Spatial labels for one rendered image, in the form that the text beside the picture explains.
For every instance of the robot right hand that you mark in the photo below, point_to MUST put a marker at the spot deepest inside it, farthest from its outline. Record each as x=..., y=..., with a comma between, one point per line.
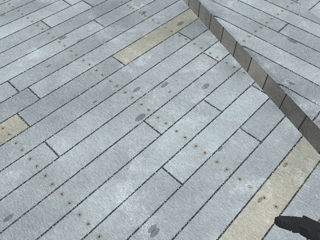
x=304, y=225

